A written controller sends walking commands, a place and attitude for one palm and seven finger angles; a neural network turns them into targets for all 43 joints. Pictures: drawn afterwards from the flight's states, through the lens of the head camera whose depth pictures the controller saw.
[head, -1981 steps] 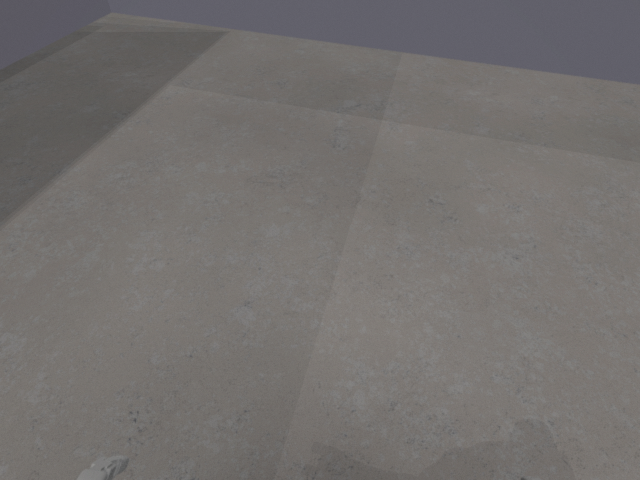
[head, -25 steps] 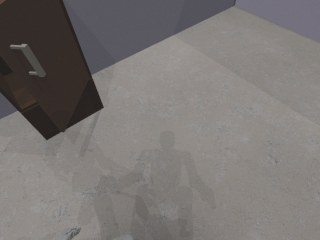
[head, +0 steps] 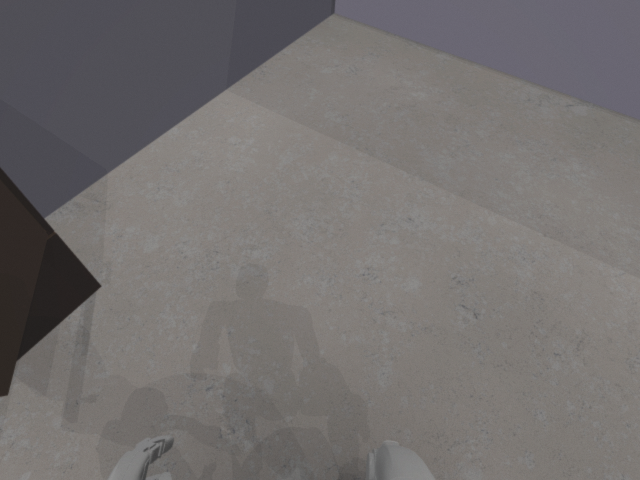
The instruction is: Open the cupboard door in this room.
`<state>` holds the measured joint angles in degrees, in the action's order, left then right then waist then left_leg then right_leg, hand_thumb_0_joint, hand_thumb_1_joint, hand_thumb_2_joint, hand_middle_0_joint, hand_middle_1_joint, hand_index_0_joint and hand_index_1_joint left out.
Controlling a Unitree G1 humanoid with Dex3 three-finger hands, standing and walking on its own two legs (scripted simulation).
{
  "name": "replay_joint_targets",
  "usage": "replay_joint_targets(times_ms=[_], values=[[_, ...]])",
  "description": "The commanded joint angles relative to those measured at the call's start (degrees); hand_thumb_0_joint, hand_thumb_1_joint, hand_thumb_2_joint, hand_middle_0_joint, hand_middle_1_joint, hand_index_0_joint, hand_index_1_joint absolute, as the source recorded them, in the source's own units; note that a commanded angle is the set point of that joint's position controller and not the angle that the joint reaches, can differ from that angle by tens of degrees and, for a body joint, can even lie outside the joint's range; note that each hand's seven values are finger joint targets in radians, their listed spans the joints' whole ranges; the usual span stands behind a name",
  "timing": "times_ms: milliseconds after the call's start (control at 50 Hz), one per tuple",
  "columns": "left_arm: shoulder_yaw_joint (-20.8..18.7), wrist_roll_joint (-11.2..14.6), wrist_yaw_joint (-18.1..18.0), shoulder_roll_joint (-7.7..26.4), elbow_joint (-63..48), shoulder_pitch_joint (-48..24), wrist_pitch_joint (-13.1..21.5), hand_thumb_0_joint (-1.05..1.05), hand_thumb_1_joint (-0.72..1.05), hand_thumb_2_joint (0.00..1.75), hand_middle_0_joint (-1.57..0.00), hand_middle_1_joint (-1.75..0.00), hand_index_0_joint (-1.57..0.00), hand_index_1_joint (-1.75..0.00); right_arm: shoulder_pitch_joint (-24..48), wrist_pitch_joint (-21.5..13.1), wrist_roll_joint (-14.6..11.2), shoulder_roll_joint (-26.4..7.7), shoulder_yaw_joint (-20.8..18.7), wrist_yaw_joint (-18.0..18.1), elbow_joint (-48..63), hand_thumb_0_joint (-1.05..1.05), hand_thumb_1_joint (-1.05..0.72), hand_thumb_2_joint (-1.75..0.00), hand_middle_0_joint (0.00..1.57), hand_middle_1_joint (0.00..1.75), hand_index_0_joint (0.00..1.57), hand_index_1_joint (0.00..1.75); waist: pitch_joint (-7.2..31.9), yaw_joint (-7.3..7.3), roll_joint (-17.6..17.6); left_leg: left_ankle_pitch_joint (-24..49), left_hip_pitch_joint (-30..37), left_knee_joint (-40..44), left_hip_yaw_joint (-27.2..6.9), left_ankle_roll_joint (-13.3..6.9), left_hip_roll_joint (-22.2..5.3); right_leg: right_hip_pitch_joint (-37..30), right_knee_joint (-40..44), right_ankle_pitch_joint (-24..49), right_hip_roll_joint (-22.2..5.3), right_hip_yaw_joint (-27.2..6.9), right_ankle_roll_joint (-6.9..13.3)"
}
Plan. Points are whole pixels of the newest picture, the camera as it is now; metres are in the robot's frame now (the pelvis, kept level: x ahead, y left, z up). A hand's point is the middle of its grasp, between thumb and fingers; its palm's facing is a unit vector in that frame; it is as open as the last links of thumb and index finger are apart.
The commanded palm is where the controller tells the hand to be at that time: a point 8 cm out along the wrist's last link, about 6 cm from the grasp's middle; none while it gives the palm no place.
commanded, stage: walk to a spot facing it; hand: left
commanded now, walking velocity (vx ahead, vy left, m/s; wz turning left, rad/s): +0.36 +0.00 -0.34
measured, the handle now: out of the picture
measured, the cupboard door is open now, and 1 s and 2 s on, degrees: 44 44 44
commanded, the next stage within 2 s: turn to face it in 1.42 s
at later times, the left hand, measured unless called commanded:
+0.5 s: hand (231, 391) +0.26 +0.15 -0.18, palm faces -0.07 -0.97 -0.21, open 7.2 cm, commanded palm none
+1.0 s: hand (302, 221) +0.60 +0.06 -0.17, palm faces -0.26 -0.94 -0.21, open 7.4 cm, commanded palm none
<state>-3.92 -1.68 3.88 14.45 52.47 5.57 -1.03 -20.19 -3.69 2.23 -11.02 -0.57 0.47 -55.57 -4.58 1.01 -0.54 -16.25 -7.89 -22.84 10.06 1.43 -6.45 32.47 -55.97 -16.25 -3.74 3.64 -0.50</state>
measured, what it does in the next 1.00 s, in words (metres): walks ahead: right foot, then left foot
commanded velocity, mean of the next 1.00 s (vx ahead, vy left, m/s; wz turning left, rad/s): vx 0.38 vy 0.00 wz -0.15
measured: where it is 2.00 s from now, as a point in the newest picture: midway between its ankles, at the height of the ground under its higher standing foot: (374, 285)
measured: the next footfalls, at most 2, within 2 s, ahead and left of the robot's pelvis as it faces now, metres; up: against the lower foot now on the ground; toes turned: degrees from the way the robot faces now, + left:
right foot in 0.16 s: +0.17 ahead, -0.14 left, +0.00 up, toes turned -10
left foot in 0.56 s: +0.42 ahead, +0.05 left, +0.00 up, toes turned -1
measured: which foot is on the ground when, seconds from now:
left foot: down 0.00-0.16, up 0.18-0.54, down 0.56-1.00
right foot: up 0.00-0.14, down 0.16-0.56, up 0.58-1.00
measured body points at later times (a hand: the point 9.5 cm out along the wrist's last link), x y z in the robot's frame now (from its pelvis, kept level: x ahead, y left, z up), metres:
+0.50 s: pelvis +0.23 -0.05 -0.01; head +0.26 -0.04 +0.44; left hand +0.26 +0.20 -0.16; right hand +0.30 -0.30 -0.15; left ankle +0.35 +0.07 -0.72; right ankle +0.14 -0.13 -0.75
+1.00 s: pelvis +0.45 -0.10 -0.01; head +0.48 -0.12 +0.43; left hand +0.61 +0.11 -0.15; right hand +0.32 -0.30 -0.17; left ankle +0.38 +0.05 -0.75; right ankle +0.51 -0.23 -0.74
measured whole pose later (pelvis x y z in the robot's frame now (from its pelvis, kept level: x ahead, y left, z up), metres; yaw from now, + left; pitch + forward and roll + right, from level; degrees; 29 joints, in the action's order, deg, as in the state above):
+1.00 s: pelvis +0.45 -0.10 -0.01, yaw -13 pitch +0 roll +2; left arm -3.4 -1.6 2.6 11.6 57.1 7.2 0.9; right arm -25.0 -2.6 1.9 -9.7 -2.1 -0.2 -63.7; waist -2.8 2.6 -0.4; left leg -21.2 -1.7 -23.5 11.8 3.2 -4.7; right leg 24.4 -33.6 -9.8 -4.4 5.9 0.7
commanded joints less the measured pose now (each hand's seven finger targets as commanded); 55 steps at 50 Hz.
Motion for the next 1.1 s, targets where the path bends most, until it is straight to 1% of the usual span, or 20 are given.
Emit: replay_joint_targets(times_ms=[0, 60, 100, 120, 140, 180, 260, 440, 500, 520, 540, 560, 600, 680, 860, 940, 960, 1000, 1020, 1080], values=[[0.8, 0.1, 0.4, -0.3, -5.7, -7.9, 1.3, 0.00, 0.90, 0.90, -0.20, -0.30, -0.20, -0.30, -5.7, -0.6, 0.1, -10.3, -2.9, 0.5, 0.9, 0.00, -0.90, -0.90, 0.20, 0.30, 0.20, 0.30, 2.2, 2.49, 9.1, 18.5, 3.7, 8.7, -3.2, -5.8, -11.7, -2.1, 12.2, 3.2, 0.4, 3.1, 0.4], [0.2, 0.1, 0.1, 1.8, -5.0, -5.6, 1.5, 0.00, 0.90, 0.90, -0.20, -0.30, -0.20, -0.30, -4.7, 0.0, 0.2, -10.6, -2.8, 0.3, 0.2, 0.00, -0.90, -0.90, 0.20, 0.30, 0.20, 0.30, 2.9, 0.38, 8.1, 21.1, 1.7, 3.7, -2.0, -5.1, -12.8, -12.9, 19.9, 1.8, 1.8, 3.8, 2.0], [-1.0, -0.1, -0.7, 4.7, -0.2, 7.9, 2.3, 0.00, 0.90, 0.90, -0.20, -0.30, -0.20, -0.30, -2.6, 0.1, -0.6, -10.4, -2.5, 0.2, 0.2, 0.00, -0.90, -0.90, 0.20, 0.30, 0.20, 0.30, 8.2, -6.40, 1.7, 28.5, -6.4, -13.9, 1.9, -2.6, -8.7, -34.0, 24.3, 3.9, 3.7, 3.2, 4.6], [-2.9, -0.5, -1.7, 11.1, 2.5, 17.9, 3.0, 0.00, 0.90, 0.90, -0.20, -0.30, -0.20, -0.30, -1.4, -0.1, -1.6, -7.5, -1.9, -0.3, 1.6, 0.00, -0.90, -0.90, 0.20, 0.30, 0.20, 0.30, 14.6, -10.49, -10.5, 13.6, -21.2, -32.3, 6.0, -0.1, -2.9, -49.2, 28.6, -1.1, -9.2, -14.0, 9.4], [-3.8, 0.8, -2.5, 15.3, 3.7, 22.1, 3.0, 0.00, 0.90, 0.90, -0.20, -0.30, -0.20, -0.30, 0.3, -0.1, -2.3, -5.6, -1.6, -0.1, 4.1, 0.00, -0.90, -0.90, 0.20, 0.30, 0.20, 0.30, 17.3, -10.59, -19.0, -19.4, -31.7, -48.6, 0.1, 1.1, 3.0, -51.9, 38.2, 6.2, -21.9, -35.3, 14.5], [-2.7, 1.4, -3.8, 11.3, 2.4, 14.4, 2.8, 0.00, 0.90, 0.90, -0.20, -0.30, -0.20, -0.30, 5.0, 0.2, -2.0, -6.8, -2.6, -0.1, 3.1, 0.00, -0.90, -0.90, 0.20, 0.30, 0.20, 0.30, 6.6, -7.23, -8.0, -10.9, -35.3, -52.7, -8.7, 0.4, -2.9, -39.3, 40.0, 8.4, -19.2, -28.0, 15.1], [-0.8, 0.7, -4.0, 5.4, 1.0, 5.9, 4.5, 0.00, 0.90, 0.90, -0.20, -0.30, -0.20, -0.30, 0.6, 2.2, -0.7, -3.5, -2.5, -0.6, -0.3, 0.00, -0.90, -0.90, 0.20, 0.30, 0.20, 0.30, 3.4, 0.63, -6.8, -4.1, -21.7, -38.0, -7.1, 2.1, -3.5, -21.9, 41.9, 19.1, -11.1, -11.0, 11.1], [-0.8, 0.8, -3.8, 5.2, 6.0, 13.3, 5.9, 0.00, 0.90, 0.90, -0.20, -0.30, -0.20, -0.30, 13.6, 1.0, -1.0, -2.8, -2.8, -2.3, 3.5, 0.00, -0.90, -0.90, 0.20, 0.30, 0.20, 0.30, 0.9, -2.04, -6.2, 4.4, -21.3, -15.9, -4.9, 0.7, 0.2, -28.7, 41.7, 19.3, -10.2, -11.2, 10.4], [-0.8, 0.9, -4.0, 5.4, 6.2, 11.9, 5.8, 0.00, 0.90, 0.90, -0.20, -0.30, -0.20, -0.30, 6.3, 0.1, -0.6, -5.1, -3.4, -1.6, 0.8, 0.00, -0.90, -0.90, 0.20, 0.30, 0.20, 0.30, 3.3, 2.67, -2.4, 7.4, -5.3, -6.3, -3.4, -1.1, 3.0, -24.5, 31.0, 25.7, -7.5, -7.4, 7.8], [-0.6, 1.1, -3.8, 4.3, 5.6, 11.8, 5.7, 0.00, 0.90, 0.90, -0.20, -0.30, -0.20, -0.30, -1.7, -0.2, -0.2, -8.6, -4.2, -1.0, -1.8, 0.00, -0.90, -0.90, 0.20, 0.30, 0.20, 0.30, 7.6, 5.86, 3.1, 7.0, 8.0, -4.5, -7.6, -3.3, 0.2, -17.2, 18.6, 24.2, -4.2, -4.9, 5.6], [-0.2, 1.6, -3.4, 1.3, 4.8, 15.4, 5.5, 0.00, 0.90, 0.90, -0.20, -0.30, -0.20, -0.30, -9.4, -0.5, 0.9, -15.1, -5.7, -0.4, -3.4, 0.00, -0.90, -0.90, 0.20, 0.30, 0.20, 0.30, 14.9, 7.14, 16.3, 3.9, 21.0, -1.3, -28.1, -9.6, -15.3, -4.1, 0.1, 3.1, 3.2, 1.2, 2.5], [0.7, 1.5, -3.3, 1.8, 3.2, 12.5, 5.7, 0.00, 0.90, 0.90, -0.20, -0.30, -0.20, -0.30, -12.4, 0.3, 0.4, -16.4, -5.6, 0.0, -3.6, 0.00, -0.90, -0.90, 0.20, 0.30, 0.20, 0.30, 15.3, 8.06, 18.0, 2.6, 21.1, 5.4, -37.9, -14.2, -22.1, 1.5, -13.8, -15.4, 5.5, -2.4, 2.4], [-0.1, 0.7, -3.1, 2.0, 2.6, 6.7, 5.3, 0.00, 0.90, 0.90, -0.20, -0.30, -0.20, -0.30, -5.0, 0.4, 0.0, -12.1, -4.7, 0.2, -2.1, 0.00, -0.90, -0.90, 0.20, 0.30, 0.20, 0.30, 5.2, 5.33, 8.3, -4.1, 6.8, 9.2, -34.0, -13.7, -19.7, 7.5, -21.6, -9.7, 0.4, -5.2, 2.3], [0.0, 0.0, -1.7, -0.6, 4.2, 9.8, 2.9, 0.00, 0.90, 0.90, -0.20, -0.30, -0.20, -0.30, 1.8, -1.0, -0.5, -7.0, -3.3, 0.5, -1.3, 0.00, -0.90, -0.90, 0.20, 0.30, 0.20, 0.30, 0.2, -0.66, 7.5, -0.5, -4.9, 13.6, -16.2, -8.0, -12.2, 2.4, -12.9, 1.0, -2.8, -4.3, 0.4], [0.3, 0.2, -1.2, -1.6, 0.9, -0.7, 2.6, 0.00, 0.90, 0.90, -0.20, -0.30, -0.20, -0.30, -3.8, -0.4, -0.4, -7.3, -3.3, -0.2, -4.2, 0.00, -0.90, -0.90, 0.20, 0.30, 0.20, 0.30, -1.2, 1.13, 5.8, 1.5, -2.3, 14.5, -6.8, -8.7, -10.8, -4.1, 15.9, 6.9, -2.1, 1.8, 0.0], [-0.5, 0.1, -1.4, 0.2, 2.3, 3.2, 3.0, 0.00, 0.90, 0.90, -0.20, -0.30, -0.20, -0.30, -4.1, 0.2, -0.2, -7.3, -3.1, 0.0, -4.9, 0.00, -0.90, -0.90, 0.20, 0.30, 0.20, 0.30, 0.6, -1.52, 4.4, 4.6, -3.3, 5.5, -3.9, -6.5, -9.9, -17.4, 23.7, 6.5, 0.3, 3.4, 1.5], [-0.9, 0.0, -1.7, 2.4, 4.4, 9.9, 3.5, 0.00, 0.90, 0.90, -0.20, -0.30, -0.20, -0.30, -4.0, 0.2, -0.4, -6.4, -2.8, -0.3, -5.2, 0.00, -0.90, -0.90, 0.20, 0.30, 0.20, 0.30, 3.3, -4.59, 0.7, 8.1, -6.1, -4.3, -1.3, -4.8, -6.6, -26.4, 26.1, 4.9, 0.9, 1.7, 2.7], [-3.5, 0.3, -2.9, 12.8, 8.7, 25.5, 4.4, 0.00, 0.90, 0.90, -0.20, -0.30, -0.20, -0.30, -3.3, -0.1, -1.9, -2.3, -1.9, -0.8, -2.2, 0.00, -0.90, -0.90, 0.20, 0.30, 0.20, 0.30, 13.1, -9.45, -21.1, -19.6, -28.3, -38.8, 1.2, -1.1, 4.3, -47.1, 40.7, -5.4, -21.8, -32.2, 12.5], [-3.2, 1.1, -3.5, 11.9, 8.5, 23.7, 4.1, 0.00, 0.90, 0.90, -0.20, -0.30, -0.20, -0.30, 1.1, 0.1, -1.7, -4.6, -2.6, -0.9, -1.4, 0.00, -0.90, -0.90, 0.20, 0.30, 0.20, 0.30, 9.8, -9.16, -14.0, -16.8, -32.3, -46.5, -6.3, -1.7, 1.6, -43.8, 43.8, -6.2, -21.6, -32.9, 13.4], [-1.0, 1.0, -4.3, 3.8, 5.4, 12.5, 4.6, 0.00, 0.90, 0.90, -0.20, -0.30, -0.20, -0.30, 3.0, 0.5, -1.3, -3.1, -2.8, -0.6, -2.5, 0.00, -0.90, -0.90, 0.20, 0.30, 0.20, 0.30, 4.5, -2.98, -7.1, -4.7, -28.5, -44.0, -9.4, -0.4, -3.6, -29.5, 43.8, 8.4, -16.5, -16.5, 10.2]])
